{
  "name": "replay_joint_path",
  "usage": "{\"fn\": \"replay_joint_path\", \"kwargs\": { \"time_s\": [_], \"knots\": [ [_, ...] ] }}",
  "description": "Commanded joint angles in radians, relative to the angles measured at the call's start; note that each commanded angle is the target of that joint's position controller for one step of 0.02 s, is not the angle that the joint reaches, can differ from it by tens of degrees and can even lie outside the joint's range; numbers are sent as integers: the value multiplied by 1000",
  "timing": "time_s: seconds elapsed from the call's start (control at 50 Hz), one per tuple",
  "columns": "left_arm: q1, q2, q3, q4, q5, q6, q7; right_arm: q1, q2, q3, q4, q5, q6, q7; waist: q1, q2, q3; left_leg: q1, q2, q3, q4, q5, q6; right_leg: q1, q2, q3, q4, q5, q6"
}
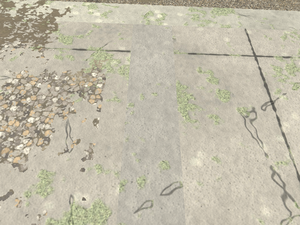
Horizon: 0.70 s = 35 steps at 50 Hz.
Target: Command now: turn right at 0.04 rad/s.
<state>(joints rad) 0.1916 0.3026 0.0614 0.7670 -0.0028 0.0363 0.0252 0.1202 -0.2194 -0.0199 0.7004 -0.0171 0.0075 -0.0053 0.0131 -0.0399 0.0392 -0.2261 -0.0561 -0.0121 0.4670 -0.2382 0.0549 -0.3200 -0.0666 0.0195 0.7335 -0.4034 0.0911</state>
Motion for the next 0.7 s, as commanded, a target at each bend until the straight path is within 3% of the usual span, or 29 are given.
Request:
{"fn": "replay_joint_path", "kwargs": {
  "time_s": [0.02,0.04,0.06,0.08,0.1,0.12,0.18,0.22,0.24,0.26,0.28,0.3,0.32,0.34,0.38,0.42,0.44,0.46,0.48,0.5,0.52,0.54,0.56,0.58,0.62,0.7],
  "knots": [
    [12,63,6,-45,-4,-15,-3,-38,-140,-35,-28,2,-11,-2,2,156,-86,53,246,-191,-108,248,148,91,5,-19,-200,112,-16],
    [13,78,5,-48,4,-18,-3,-27,-153,-39,-15,9,-12,-3,12,136,-70,32,228,-177,-103,193,116,131,10,-21,-295,246,-32],
    [0,121,11,-60,13,-20,-2,1,-163,-44,-4,6,-16,-8,-2,96,-71,20,198,-159,-83,128,74,158,-14,20,-291,388,-49],
    [-14,180,22,-78,10,-20,1,32,-183,-53,0,-5,-18,-10,-39,19,-63,16,142,-116,-54,40,39,136,-46,53,-248,511,-78],
    [-20,191,31,-70,-7,-22,-3,30,-186,-58,-2,-7,-14,-19,-46,-51,-58,30,93,-56,-43,9,8,74,-41,78,-236,443,-122],
    [-29,164,28,-79,-13,-25,-6,-2,-193,-63,-4,-5,-9,-28,-26,-50,-44,62,77,-20,-1,15,-6,16,-41,105,-257,385,-140],
    [-41,134,24,-99,-7,-36,-1,15,-175,-77,-4,7,16,-45,-37,-54,-49,87,90,-1,41,46,12,-66,-40,155,-239,335,-146],
    [-25,120,22,-116,-8,-34,4,38,-172,-85,-3,6,23,-46,-37,1,-65,96,142,-39,3,24,45,-105,-11,135,-168,287,-131],
    [-16,110,21,-124,-9,-29,6,53,-181,-90,1,6,23,-45,-36,50,-73,102,199,-85,-41,24,76,-124,18,92,-100,265,-114],
    [2,96,20,-130,-10,-21,5,57,-200,-96,6,6,20,-44,-25,127,-80,103,287,-153,-92,54,124,-136,48,26,-4,219,-90],
    [19,89,21,-135,-5,-14,1,23,-200,-95,-5,5,13,-45,-13,202,-85,81,376,-215,-118,132,181,-148,48,-9,114,-12,-76],
    [-7,104,27,-151,-4,-7,-5,18,-197,-91,-12,3,3,-46,-27,204,-74,69,447,-262,-138,224,227,-189,20,-2,244,-172,-72],
    [-27,103,29,-167,-11,1,-12,11,-209,-91,-13,1,-7,-44,-24,162,-57,68,468,-253,-143,282,236,-221,-13,17,283,-217,-73],
    [-29,89,24,-174,-13,6,-19,-16,-232,-97,-14,7,-14,-42,-10,141,-52,60,449,-202,-133,305,209,-208,-38,25,249,-194,-77],
    [-2,83,21,-164,-15,11,-30,-60,-260,-105,-15,17,-15,-40,0,153,-74,29,387,-78,-97,363,153,-96,-24,-25,137,-88,-82],
    [68,85,28,-140,-22,14,-41,-44,-265,-106,-3,35,-4,-31,20,161,-111,-29,343,10,-83,74,111,60,32,-111,-10,30,-105],
    [125,86,35,-115,-26,16,-44,-35,-243,-101,5,44,-2,-25,40,144,-111,-99,313,51,-38,-149,78,165,73,-148,-98,69,-126],
    [195,109,51,-82,-27,15,-40,-7,-192,-88,15,37,-1,-16,51,57,-92,-207,262,118,105,-321,33,277,97,-118,-171,25,-159],
    [287,199,76,-78,-28,4,-27,-39,-123,-67,-8,12,-6,-5,83,-200,-52,-460,153,213,520,-439,-54,381,-109,250,-334,-81,-266],
    [259,289,73,-141,-3,-37,-39,-118,-129,-66,-83,16,-31,-3,80,-254,-46,-690,29,14,693,-462,-74,335,-322,796,-548,-282,-465],
    [219,230,59,-150,12,-68,-44,-165,-194,-82,-93,53,-55,2,80,-133,-1,-717,82,-81,744,-369,-49,292,-343,803,-618,-397,-471],
    [168,184,44,-150,6,-83,-38,-137,-225,-91,-81,60,-70,6,36,-106,45,-713,108,-87,712,-243,-30,265,-306,706,-607,-387,-417],
    [132,160,35,-160,-3,-88,-30,-96,-231,-96,-48,36,-77,2,10,-64,47,-679,130,-82,674,-141,-33,255,-253,598,-575,-294,-365],
    [109,155,31,-164,-3,-86,-20,-81,-229,-98,-31,15,-84,-2,-3,-61,43,-629,138,-81,606,-52,-45,236,-201,502,-569,-185,-330],
    [148,145,27,-161,3,-94,-8,-86,-201,-94,-16,10,-92,6,2,-47,12,-557,115,-59,525,92,-67,248,-142,390,-576,13,-306],
    [239,143,32,-134,-11,-98,5,-145,-149,-77,-25,15,-103,15,30,-44,-4,-522,79,-55,307,223,-102,297,-104,294,-559,218,-287]
  ]
}}
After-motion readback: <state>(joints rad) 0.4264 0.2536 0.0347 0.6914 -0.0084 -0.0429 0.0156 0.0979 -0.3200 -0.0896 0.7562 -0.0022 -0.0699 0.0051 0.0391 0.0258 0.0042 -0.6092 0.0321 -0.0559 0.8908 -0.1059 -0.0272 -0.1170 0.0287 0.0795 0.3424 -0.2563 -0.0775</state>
